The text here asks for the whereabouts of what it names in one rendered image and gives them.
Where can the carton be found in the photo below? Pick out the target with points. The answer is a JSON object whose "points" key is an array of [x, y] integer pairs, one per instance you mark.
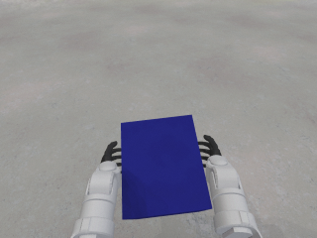
{"points": [[161, 168]]}

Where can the left robot forearm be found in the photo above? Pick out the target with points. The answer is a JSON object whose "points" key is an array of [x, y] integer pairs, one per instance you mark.
{"points": [[98, 204]]}

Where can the robot left hand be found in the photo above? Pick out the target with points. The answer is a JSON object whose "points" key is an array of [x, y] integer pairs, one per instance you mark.
{"points": [[108, 154]]}

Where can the right robot forearm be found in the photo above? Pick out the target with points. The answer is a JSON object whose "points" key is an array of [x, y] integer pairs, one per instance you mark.
{"points": [[232, 218]]}

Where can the robot right hand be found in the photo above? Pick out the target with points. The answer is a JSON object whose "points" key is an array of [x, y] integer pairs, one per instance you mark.
{"points": [[211, 144]]}

